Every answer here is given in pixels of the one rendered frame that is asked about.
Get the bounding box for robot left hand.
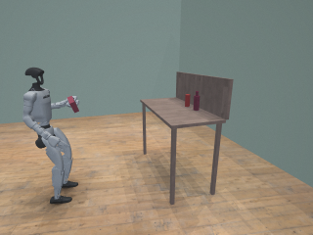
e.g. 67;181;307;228
66;96;79;108

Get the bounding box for humanoid robot torso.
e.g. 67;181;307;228
28;87;54;137

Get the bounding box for robot right upper arm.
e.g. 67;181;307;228
22;91;37;121

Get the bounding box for sponge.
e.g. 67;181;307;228
67;96;79;113

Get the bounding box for robot right hand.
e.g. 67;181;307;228
47;135;69;153

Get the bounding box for table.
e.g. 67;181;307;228
140;71;234;206

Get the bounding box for left robot forearm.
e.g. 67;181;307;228
51;100;67;110

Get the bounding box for robot right foot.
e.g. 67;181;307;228
50;195;72;204

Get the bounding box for right robot forearm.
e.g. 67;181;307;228
23;116;52;140

